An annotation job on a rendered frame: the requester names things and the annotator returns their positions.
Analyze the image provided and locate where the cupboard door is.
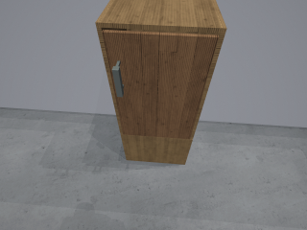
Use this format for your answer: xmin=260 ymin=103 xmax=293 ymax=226
xmin=102 ymin=30 xmax=219 ymax=140

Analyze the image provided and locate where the handle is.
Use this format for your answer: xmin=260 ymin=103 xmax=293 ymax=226
xmin=112 ymin=60 xmax=124 ymax=98

